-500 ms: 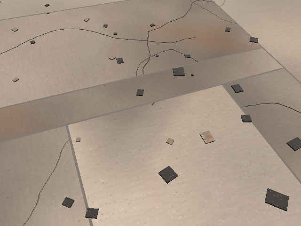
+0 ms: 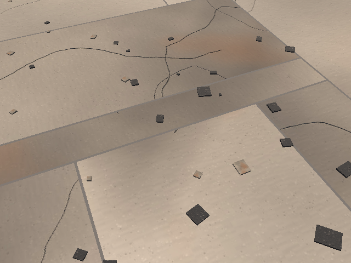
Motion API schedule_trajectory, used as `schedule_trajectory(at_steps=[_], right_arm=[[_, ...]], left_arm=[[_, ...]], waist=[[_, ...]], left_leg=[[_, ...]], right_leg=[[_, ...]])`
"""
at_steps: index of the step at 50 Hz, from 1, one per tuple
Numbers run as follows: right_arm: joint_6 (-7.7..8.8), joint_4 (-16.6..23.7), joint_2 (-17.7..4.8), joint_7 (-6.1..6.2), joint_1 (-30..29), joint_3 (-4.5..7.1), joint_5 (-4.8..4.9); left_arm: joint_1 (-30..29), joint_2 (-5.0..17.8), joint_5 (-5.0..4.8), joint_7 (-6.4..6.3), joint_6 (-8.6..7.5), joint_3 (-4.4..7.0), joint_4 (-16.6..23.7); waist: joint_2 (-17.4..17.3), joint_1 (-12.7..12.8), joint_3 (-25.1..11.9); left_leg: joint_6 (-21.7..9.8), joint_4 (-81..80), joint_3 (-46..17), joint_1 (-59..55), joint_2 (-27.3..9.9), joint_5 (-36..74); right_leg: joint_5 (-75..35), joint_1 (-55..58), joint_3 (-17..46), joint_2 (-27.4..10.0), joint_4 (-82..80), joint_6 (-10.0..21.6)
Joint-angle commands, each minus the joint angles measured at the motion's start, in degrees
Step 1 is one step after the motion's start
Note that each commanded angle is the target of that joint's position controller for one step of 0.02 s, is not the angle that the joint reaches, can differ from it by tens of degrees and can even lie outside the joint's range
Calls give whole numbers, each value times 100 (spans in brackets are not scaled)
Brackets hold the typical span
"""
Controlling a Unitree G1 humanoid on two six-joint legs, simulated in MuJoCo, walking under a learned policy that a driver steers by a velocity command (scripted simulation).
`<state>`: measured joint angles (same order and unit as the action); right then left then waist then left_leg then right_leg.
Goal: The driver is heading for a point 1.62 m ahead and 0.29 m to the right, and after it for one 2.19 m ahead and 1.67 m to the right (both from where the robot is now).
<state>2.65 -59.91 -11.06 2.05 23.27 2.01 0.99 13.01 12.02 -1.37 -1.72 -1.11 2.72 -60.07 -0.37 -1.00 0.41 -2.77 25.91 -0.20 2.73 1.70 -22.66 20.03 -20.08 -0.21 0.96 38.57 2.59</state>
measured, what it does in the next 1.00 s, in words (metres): walks ahead: left foot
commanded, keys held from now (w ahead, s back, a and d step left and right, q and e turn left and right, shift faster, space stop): w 1.00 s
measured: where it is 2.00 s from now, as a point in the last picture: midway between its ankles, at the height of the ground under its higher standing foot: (194, 169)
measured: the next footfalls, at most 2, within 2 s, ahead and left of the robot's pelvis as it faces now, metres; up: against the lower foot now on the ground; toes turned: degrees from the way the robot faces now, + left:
left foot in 0.70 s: +0.52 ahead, +0.08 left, +0.00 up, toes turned +3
right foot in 1.24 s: +0.83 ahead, -0.16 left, +0.00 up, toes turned -3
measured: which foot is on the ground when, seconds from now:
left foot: down 0.00-0.16, up 0.18-0.68, down 0.70-1.00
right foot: down 0.00-0.72, up 0.74-1.00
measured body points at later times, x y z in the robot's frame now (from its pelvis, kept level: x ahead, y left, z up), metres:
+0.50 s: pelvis +0.20 -0.06 +0.01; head +0.21 -0.07 +0.46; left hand +0.16 +0.18 -0.13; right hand +0.36 -0.32 -0.10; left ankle +0.37 +0.12 -0.67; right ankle +0.11 -0.14 -0.73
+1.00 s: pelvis +0.50 +0.00 +0.01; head +0.51 +0.00 +0.46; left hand +0.64 +0.26 -0.10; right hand +0.51 -0.27 -0.12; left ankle +0.48 +0.08 -0.73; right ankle +0.64 -0.19 -0.66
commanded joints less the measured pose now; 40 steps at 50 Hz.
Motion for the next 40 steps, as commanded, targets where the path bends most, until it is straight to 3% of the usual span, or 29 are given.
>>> schedule_trajectory(at_steps=[1,3,5,6,7,8,9,10,11,12,13,14,17,20,23,27,30,32,33,34,35,36,37,38,39,40], right_arm=[[205,147,-982,24,442,241,-8],[193,172,-916,-36,483,241,38],[126,243,-1031,-89,354,260,48],[98,298,-1091,-106,180,265,47],[103,344,-1122,-112,144,257,18],[136,389,-1089,-116,4,227,20],[190,625,-760,-124,-196,118,-35],[334,782,-225,-108,5,-4,56],[418,833,-662,-129,-230,104,229],[465,901,-833,-165,-460,140,265],[467,854,-823,-153,-515,172,204],[429,822,-825,-142,-498,225,119],[288,788,-696,-190,-422,268,58],[236,1088,-644,-177,-1145,267,0],[280,1365,-551,-224,-1899,205,5],[337,1619,-501,-348,-2672,123,44],[393,1810,-571,-469,-2960,109,70],[416,1802,-778,-508,-2691,182,73],[410,1714,-959,-491,-2277,265,72],[394,1459,-1194,-453,-1369,394,75],[364,1202,-1488,-389,-298,501,30],[355,1005,-2072,-380,434,634,-121],[350,966,-1561,-389,413,476,-106],[367,1015,-1287,-391,-194,377,-41],[376,1149,-1071,-389,-790,302,-37],[395,1184,-901,-417,-1158,245,-73]], left_arm=[[-1017,597,-68,136,-373,91,665],[-1167,558,-101,245,-498,77,746],[-985,442,-108,325,-535,68,678],[-466,457,-115,341,-526,111,493],[177,638,-102,323,-494,229,257],[945,892,-118,281,-466,364,70],[1862,1506,-57,194,-447,520,-32],[2104,1615,86,255,-510,439,-85],[1394,1143,96,286,-577,275,26],[758,882,61,319,-600,178,235],[352,786,80,354,-599,119,361],[221,731,105,371,-590,83,415],[527,697,136,319,-548,32,297],[787,893,150,222,-519,46,244],[887,911,155,146,-466,35,290],[1341,941,78,110,-430,56,195],[1464,968,44,90,-362,95,145],[1326,1105,63,78,-319,148,206],[1248,1191,93,78,-286,177,240],[1129,1164,125,83,-235,162,282],[1082,1043,166,90,-227,88,393],[1941,161,155,183,-339,-158,461],[1773,411,10,221,-522,-122,349],[1078,936,-157,236,-624,24,615],[642,1022,-177,199,-666,36,747],[467,982,-93,148,-639,74,759]], waist=[[-677,-230,1413],[-511,-258,1223],[-586,-116,959],[-628,180,750],[-606,468,405],[-409,899,-6],[840,1228,-528],[1860,982,-1053],[1060,697,-389],[720,511,142],[371,344,325],[324,234,405],[405,107,416],[261,203,554],[308,359,651],[293,572,796],[352,497,805],[507,222,482],[667,-31,115],[703,-518,-448],[533,-959,-1174],[-992,-570,-2280],[-1062,-668,-2613],[-916,-550,-1465],[-418,-362,-843],[-86,-151,-412]], left_leg=[[-1261,-1750,-2437,-217,-2206,-411],[-1034,-1554,-1848,-629,-1933,442],[-831,-1400,-1239,30,-1553,835],[-710,-1123,-945,671,-1363,1283],[-601,-604,-737,1132,-1153,2205],[-374,438,-370,1526,-890,2908],[104,2665,178,2617,-283,2066],[185,4203,-378,3515,306,-919],[4,4885,-800,3970,-144,-687],[-186,4848,-662,4073,-492,-88],[-241,4585,-549,3874,-751,459],[-232,4265,-474,3645,-915,792],[-79,3847,-216,3423,-1035,1247],[164,3111,-122,3994,-1063,1776],[248,1853,6,3932,-929,2504],[175,842,185,3737,-676,2886],[-34,455,130,3769,-587,2590],[-214,362,239,3172,-367,2198],[-324,435,369,2539,-162,1984],[-488,392,516,1365,49,1966],[-786,599,-140,-470,-545,1945],[-1841,230,-3112,-2848,-2206,724],[-1887,-848,-4594,-2930,-2480,227],[-1473,-966,-3639,-2065,-2249,225],[-1262,-1109,-2739,-1029,-2038,730],[-1132,-1296,-2074,-118,-1794,1314]], right_leg=[[592,-2307,151,-482,973,141],[486,-2226,2,-549,434,139],[-162,-910,-422,-263,-214,77],[-782,252,-654,-6,-543,54],[-1020,1361,-807,309,-566,60],[-999,2332,-526,170,-716,216],[12,3370,1680,-1256,-1605,808],[464,3778,4365,-2406,-2794,1491],[968,3144,4121,-2383,-2832,1349],[750,2513,3230,-2173,-2847,1122],[236,2045,2543,-1901,-2942,955],[-293,1731,1948,-1636,-3030,828],[-1484,1516,1044,-1257,-3192,798],[-2197,1624,798,-1292,-3304,907],[-2286,1578,480,-1147,-3401,838],[-2265,1915,305,-1242,-3401,825],[-2757,2548,275,-1501,-3067,775],[-4085,2833,227,-1583,-2558,664],[-5177,2917,182,-1554,-2013,603],[-5873,2708,-1,-1334,-925,469],[-4871,1529,-96,-1104,626,292],[-1388,-880,-91,-4,3132,-104],[1132,-1597,843,253,3979,-24],[890,-2152,789,-135,4220,89],[321,-2056,605,-480,3954,135],[-69,-1793,491,-714,3531,110]])
Keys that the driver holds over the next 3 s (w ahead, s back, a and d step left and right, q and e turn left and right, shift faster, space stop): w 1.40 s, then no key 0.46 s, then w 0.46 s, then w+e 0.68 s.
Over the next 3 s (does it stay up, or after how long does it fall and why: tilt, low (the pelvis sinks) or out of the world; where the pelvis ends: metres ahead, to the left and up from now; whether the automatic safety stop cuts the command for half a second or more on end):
stays up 1.36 -0.08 -0.02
